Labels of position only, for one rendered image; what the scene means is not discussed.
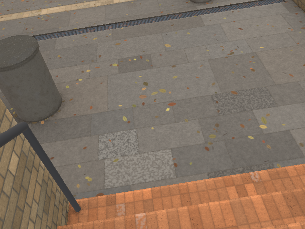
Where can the stairs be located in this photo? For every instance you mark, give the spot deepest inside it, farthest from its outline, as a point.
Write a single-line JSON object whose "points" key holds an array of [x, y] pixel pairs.
{"points": [[266, 199]]}

